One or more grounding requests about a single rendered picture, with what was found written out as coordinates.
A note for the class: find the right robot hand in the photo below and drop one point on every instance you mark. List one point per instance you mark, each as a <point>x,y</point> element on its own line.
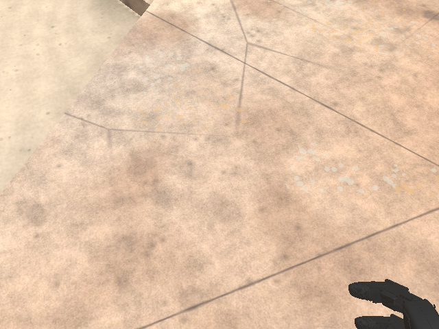
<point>417,313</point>

